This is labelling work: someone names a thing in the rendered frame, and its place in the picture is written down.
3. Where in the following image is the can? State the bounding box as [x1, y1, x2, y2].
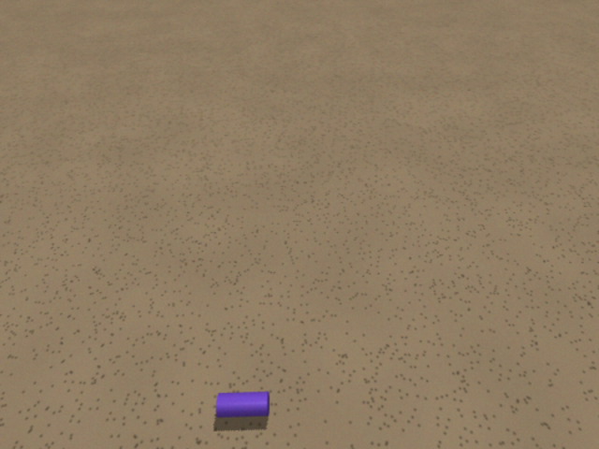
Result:
[216, 392, 270, 417]

